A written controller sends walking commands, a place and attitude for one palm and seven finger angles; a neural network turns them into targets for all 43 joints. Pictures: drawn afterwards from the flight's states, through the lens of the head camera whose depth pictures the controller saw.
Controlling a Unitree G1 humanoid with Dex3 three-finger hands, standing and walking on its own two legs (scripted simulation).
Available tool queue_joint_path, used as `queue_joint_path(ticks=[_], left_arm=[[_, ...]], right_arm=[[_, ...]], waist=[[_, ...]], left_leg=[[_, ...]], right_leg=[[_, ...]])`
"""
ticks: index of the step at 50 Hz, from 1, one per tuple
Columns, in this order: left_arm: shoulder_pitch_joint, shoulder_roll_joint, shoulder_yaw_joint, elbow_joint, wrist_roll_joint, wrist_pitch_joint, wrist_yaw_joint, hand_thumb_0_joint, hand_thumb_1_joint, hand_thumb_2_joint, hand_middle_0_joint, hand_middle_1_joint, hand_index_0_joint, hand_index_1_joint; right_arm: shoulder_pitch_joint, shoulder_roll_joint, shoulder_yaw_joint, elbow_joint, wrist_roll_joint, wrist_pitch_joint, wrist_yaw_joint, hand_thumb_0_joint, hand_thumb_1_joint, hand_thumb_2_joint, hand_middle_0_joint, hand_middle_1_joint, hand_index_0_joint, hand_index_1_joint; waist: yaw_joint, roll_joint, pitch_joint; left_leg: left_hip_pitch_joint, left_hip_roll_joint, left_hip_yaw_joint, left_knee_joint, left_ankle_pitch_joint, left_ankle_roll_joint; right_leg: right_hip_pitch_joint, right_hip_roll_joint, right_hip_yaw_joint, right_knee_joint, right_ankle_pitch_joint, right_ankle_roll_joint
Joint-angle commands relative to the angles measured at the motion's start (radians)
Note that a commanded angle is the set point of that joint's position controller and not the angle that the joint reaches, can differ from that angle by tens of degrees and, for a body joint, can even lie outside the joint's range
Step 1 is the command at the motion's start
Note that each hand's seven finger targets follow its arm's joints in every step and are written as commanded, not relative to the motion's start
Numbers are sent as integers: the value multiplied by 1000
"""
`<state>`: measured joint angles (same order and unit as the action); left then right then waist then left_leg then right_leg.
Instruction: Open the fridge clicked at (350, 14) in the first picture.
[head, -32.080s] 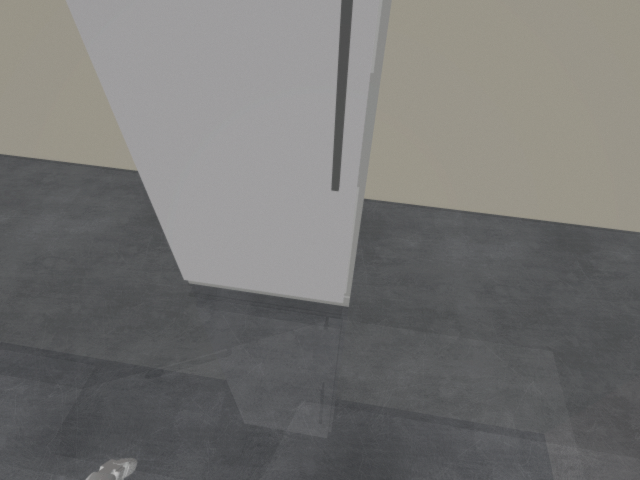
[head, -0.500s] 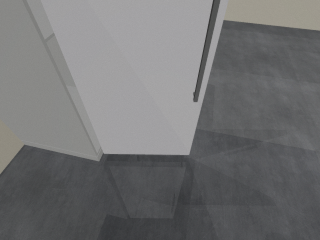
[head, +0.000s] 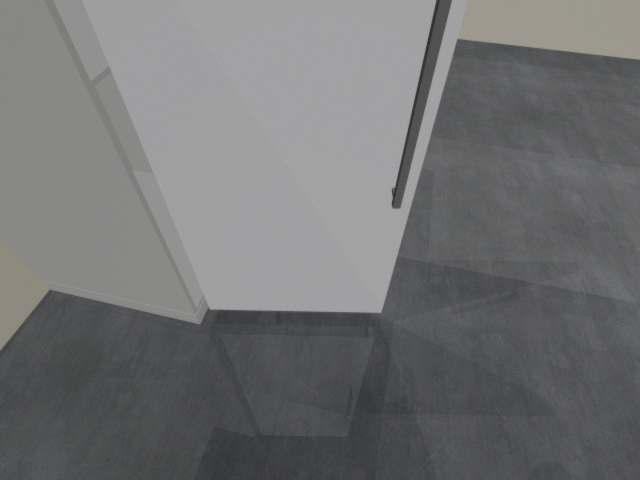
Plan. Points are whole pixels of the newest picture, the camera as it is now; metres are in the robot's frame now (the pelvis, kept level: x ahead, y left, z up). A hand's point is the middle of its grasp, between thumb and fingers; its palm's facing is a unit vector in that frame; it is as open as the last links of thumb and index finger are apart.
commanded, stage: look to check the result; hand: right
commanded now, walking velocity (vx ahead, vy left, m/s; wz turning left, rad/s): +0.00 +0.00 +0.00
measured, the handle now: (418, 99) +0.69 -0.12 +0.12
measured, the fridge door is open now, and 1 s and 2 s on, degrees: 77 77 77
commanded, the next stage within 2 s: stand and wait in 0.04 s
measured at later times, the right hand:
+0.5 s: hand out of the picture +0.02 -0.17 -0.18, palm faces +0.00 +0.98 -0.19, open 7.3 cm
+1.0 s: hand out of the picture +0.02 -0.17 -0.18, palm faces +0.00 +0.98 -0.18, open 7.3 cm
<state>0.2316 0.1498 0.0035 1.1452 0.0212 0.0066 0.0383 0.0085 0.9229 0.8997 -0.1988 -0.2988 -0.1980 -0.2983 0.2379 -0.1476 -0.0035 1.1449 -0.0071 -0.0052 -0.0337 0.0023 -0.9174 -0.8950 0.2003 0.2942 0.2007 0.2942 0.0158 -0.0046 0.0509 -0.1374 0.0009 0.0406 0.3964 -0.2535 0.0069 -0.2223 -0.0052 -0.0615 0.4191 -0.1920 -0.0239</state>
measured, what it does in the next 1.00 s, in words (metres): stands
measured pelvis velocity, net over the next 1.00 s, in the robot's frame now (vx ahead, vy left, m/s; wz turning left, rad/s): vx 0.01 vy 0.01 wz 0.01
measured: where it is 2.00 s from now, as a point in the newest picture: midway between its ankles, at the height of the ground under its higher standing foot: outside the picture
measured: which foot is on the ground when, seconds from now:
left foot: down 0.00-1.00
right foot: down 0.00-1.00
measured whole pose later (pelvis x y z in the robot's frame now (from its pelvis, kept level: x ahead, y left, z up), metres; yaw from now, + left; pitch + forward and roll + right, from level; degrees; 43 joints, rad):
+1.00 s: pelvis +0.01 +0.01 +0.00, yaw +0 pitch -1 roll +0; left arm 0.23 0.15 0.00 1.16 0.02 0.00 0.04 0.00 0.91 0.90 -0.20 -0.30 -0.20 -0.30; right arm 0.25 -0.15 0.00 1.15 -0.01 -0.01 -0.03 0.00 -0.91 -0.90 0.20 0.29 0.20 0.29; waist 0.01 0.00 0.05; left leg -0.10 -0.01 0.04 0.36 -0.25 0.01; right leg -0.19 -0.01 -0.06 0.39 -0.19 -0.01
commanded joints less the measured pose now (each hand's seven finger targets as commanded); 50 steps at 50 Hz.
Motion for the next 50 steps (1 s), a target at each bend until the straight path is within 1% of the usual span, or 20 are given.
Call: queue_joint_path(ticks=[1,3,6,10,11,16,18,21,24,26,28,29,30,31,32,36,38,42,46,50], left_arm=[[58,104,21,-27,-3,-10,3,0,900,900,-200,-300,-200,-300],[58,99,19,-22,-1,-11,3,0,900,900,-200,-300,-200,-300],[55,107,21,-24,-3,-12,3,0,900,900,-200,-300,-200,-300],[57,102,19,-18,-3,-16,5,0,900,900,-200,-300,-200,-300],[54,113,22,-21,-4,-16,5,0,900,900,-200,-300,-200,-300],[48,114,20,-20,-4,-14,5,0,900,900,-200,-300,-200,-300],[49,109,18,-17,-2,-13,5,0,900,900,-200,-300,-200,-300],[48,118,20,-20,-4,-15,4,0,900,900,-200,-300,-200,-300],[46,115,19,-17,-2,-17,5,0,900,900,-200,-300,-200,-300],[44,119,19,-21,-4,-16,5,0,900,900,-200,-300,-200,-300],[45,112,18,-16,-2,-15,5,0,900,900,-200,-300,-200,-300],[47,114,18,-17,-2,-16,5,0,900,900,-200,-300,-200,-300],[47,113,19,-16,-2,-17,5,0,900,900,-200,-300,-200,-300],[46,121,19,-19,-4,-16,5,0,900,900,-200,-300,-200,-300],[43,114,19,-17,-3,-16,5,0,900,900,-200,-300,-200,-300],[46,120,18,-19,-4,-15,6,0,900,900,-200,-300,-200,-300],[47,111,17,-15,-2,-15,6,0,900,900,-200,-300,-200,-300],[48,116,18,-15,-3,-15,5,0,900,900,-200,-300,-200,-300],[50,119,20,-19,-4,-17,6,0,900,900,-200,-300,-200,-300],[49,111,19,-13,-3,-16,7,0,900,900,-200,-300,-200,-300]], right_arm=[[66,-102,-18,-19,-4,-12,-4,0,-900,-900,200,300,200,300],[65,-100,-17,-18,-3,-11,-4,0,-900,-900,200,300,200,300],[72,-107,-17,-18,-4,-15,-4,0,-900,-900,200,300,200,300],[66,-105,-19,-19,-3,-17,-5,0,-900,-900,200,300,200,300],[70,-116,-20,-20,-4,-19,-5,0,-900,-900,200,300,200,300],[66,-112,-18,-18,-4,-16,-5,0,-900,-900,200,300,200,300],[61,-109,-17,-17,-3,-15,-4,0,-900,-900,200,300,200,300],[65,-116,-18,-19,-4,-17,-4,0,-900,-900,200,300,200,300],[59,-115,-18,-19,-3,-17,-3,0,-900,-900,200,300,200,300],[64,-117,-18,-19,-3,-17,-3,0,-900,-900,200,300,200,300],[61,-112,-17,-18,-3,-16,-3,0,-900,-900,200,300,200,300],[64,-112,-16,-18,-3,-16,-3,0,-900,-900,200,300,200,300],[64,-113,-18,-20,-3,-17,-3,0,-900,-900,200,300,200,300],[66,-120,-18,-20,-4,-18,-3,0,-900,-900,200,300,200,300],[62,-115,-18,-19,-3,-17,-3,0,-900,-900,200,300,200,300],[67,-118,-17,-20,-3,-17,-3,0,-900,-900,200,300,200,300],[63,-112,-16,-18,-2,-16,-2,0,-900,-900,200,300,200,300],[66,-116,-17,-19,-2,-16,-2,0,-900,-900,200,300,200,300],[72,-117,-17,-21,-3,-18,-3,0,-900,-900,200,300,200,300],[70,-113,-17,-19,-2,-16,-3,0,-900,-900,200,300,200,300]], waist=[[-6,12,-16],[-6,1,-6],[-6,15,-22],[-4,-1,-36],[-7,13,-30],[-6,-3,-4],[-4,1,10],[-5,6,-25],[-5,0,-15],[-7,17,-12],[-5,7,2],[-5,9,-3],[-6,-2,-12],[-6,10,-20],[-6,1,-13],[-7,9,-8],[-6,9,1],[-6,6,-1],[-7,7,-19],[-6,2,-6]], left_leg=[[-55,99,-83,-89,107,27],[-58,102,-84,-91,105,26],[-50,103,-86,-91,141,26],[-30,106,-87,-87,182,27],[-34,106,-86,-88,195,27],[-45,103,-88,-100,151,27],[-50,103,-90,-106,130,27],[-35,103,-91,-101,161,27],[-35,104,-91,-101,161,27],[-37,103,-90,-105,164,27],[-43,103,-90,-107,151,26],[-40,105,-90,-106,153,26],[-33,106,-91,-105,166,27],[-31,104,-91,-104,173,27],[-35,107,-87,-106,159,27],[-37,105,-89,-109,164,27],[-38,105,-87,-108,159,27],[-37,105,-90,-114,136,27],[-31,105,-90,-110,164,29],[-35,106,-88,-110,154,28]], right_leg=[[65,-111,106,-69,124,-11],[61,-110,103,-71,119,-10],[81,-111,101,-63,150,-10],[90,-112,97,-62,177,-10],[93,-113,97,-60,184,-9],[87,-114,98,-73,157,-9],[79,-114,97,-80,133,-7],[99,-115,96,-72,163,-8],[96,-116,96,-78,164,-9],[97,-116,100,-75,170,-10],[90,-115,96,-79,152,-7],[93,-115,97,-81,156,-8],[97,-115,95,-79,166,-9],[103,-116,97,-75,174,-8],[100,-116,94,-78,161,-7],[101,-116,97,-76,168,-8],[94,-116,95,-81,160,-7],[92,-115,97,-82,142,-7],[104,-115,98,-74,167,-9],[96,-115,97,-78,155,-8]])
